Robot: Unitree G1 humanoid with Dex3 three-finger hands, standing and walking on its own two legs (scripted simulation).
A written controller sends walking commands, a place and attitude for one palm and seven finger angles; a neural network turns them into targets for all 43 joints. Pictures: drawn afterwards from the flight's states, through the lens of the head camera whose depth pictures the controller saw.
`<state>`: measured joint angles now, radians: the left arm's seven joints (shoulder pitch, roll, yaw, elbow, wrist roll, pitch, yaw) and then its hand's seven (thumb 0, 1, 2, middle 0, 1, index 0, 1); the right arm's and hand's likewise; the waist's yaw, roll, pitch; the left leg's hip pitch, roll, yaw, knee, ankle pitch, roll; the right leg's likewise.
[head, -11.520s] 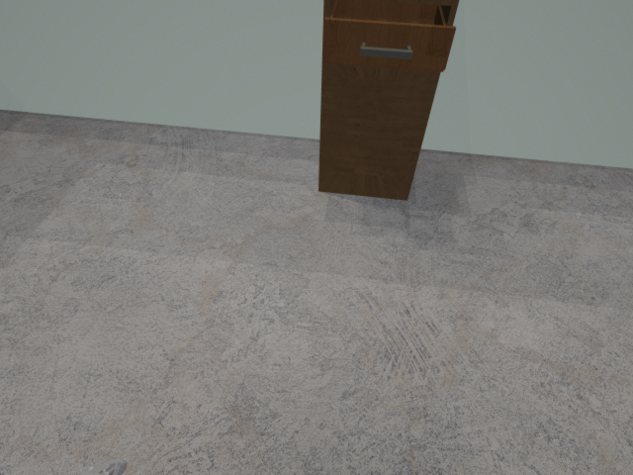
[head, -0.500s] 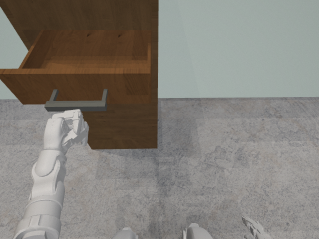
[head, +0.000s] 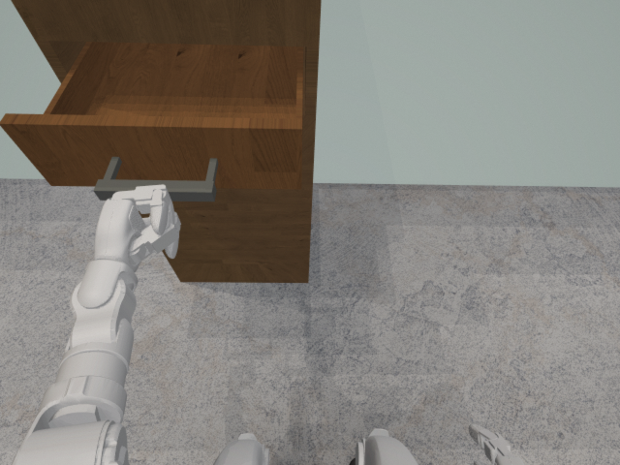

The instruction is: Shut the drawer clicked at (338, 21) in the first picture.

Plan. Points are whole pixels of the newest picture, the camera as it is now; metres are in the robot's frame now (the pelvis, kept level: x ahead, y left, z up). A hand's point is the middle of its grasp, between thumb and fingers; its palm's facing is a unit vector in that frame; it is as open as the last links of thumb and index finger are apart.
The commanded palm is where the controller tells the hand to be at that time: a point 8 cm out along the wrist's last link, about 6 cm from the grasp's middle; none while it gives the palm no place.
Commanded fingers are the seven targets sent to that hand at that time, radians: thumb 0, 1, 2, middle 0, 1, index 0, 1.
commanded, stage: push the drawer shut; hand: left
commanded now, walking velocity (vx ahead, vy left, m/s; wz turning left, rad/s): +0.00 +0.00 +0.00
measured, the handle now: (160, 178) +0.47 +0.22 +0.07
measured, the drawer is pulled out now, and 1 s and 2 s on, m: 0.19 0.05 0.00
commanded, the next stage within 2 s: pull the fist back off the drawer in 1.80 s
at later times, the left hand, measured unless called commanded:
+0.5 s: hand (184, 185) +0.46 +0.19 +0.06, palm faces +0.00 -1.00 -0.03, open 3.1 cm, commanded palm +0.45 +0.24 +0.07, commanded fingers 0.00 0.90 0.90 -1.40 -1.60 -1.40 -1.60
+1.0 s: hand (192, 154) +0.52 +0.19 +0.06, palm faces +0.01 -1.00 -0.02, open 3.1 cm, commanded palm +0.52 +0.23 +0.07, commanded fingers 0.00 0.90 0.90 -1.40 -1.60 -1.40 -1.60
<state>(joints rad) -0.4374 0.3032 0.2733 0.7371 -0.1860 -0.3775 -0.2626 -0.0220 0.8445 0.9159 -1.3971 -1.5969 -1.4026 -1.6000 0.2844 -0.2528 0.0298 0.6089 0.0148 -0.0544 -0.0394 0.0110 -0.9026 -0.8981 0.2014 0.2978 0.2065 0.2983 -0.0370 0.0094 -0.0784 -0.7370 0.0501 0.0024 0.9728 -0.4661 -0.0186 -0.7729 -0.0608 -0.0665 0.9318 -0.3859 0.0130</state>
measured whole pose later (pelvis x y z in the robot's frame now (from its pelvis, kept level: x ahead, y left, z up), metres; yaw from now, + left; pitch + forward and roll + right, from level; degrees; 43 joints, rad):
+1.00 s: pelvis +0.00 +0.01 -0.02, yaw -2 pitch +22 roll -3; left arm -0.96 0.53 0.41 1.21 -0.05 -0.38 -0.22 -0.01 0.86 0.93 -1.40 -1.60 -1.40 -1.60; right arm 0.38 -0.26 0.05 0.63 -0.04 0.03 -0.01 0.01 -0.90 -0.90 0.20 0.30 0.21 0.30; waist -0.18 0.01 -0.09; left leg -0.96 0.07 0.00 1.06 -0.48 0.00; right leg -0.98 -0.04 -0.06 0.97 -0.37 0.03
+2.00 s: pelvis -0.02 +0.02 -0.04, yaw -2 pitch +28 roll -5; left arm -1.32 0.79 0.38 1.40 0.04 -0.27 -0.23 0.03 0.71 0.96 -1.40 -1.60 -1.40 -1.60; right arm 0.42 -0.27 0.11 0.63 -0.07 0.01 -0.01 0.00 -0.90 -0.90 0.20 0.30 0.21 0.30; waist -0.30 0.03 -0.07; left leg -1.19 0.07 -0.05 1.15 -0.47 0.00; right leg -1.16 -0.03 -0.10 1.01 -0.34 0.02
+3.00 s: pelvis +0.04 +0.01 +0.02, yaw -3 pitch +17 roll -2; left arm -0.50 0.37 0.37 0.71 -0.17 -0.29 -0.21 0.01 0.90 0.90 -1.39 -1.60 -1.40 -1.60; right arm 0.37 -0.25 0.01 0.55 0.01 0.08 0.02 0.01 -0.90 -0.90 0.20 0.30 0.21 0.30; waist -0.10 0.04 -0.12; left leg -0.68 0.08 0.03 0.85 -0.47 -0.01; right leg -0.71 -0.02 -0.04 0.78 -0.36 0.03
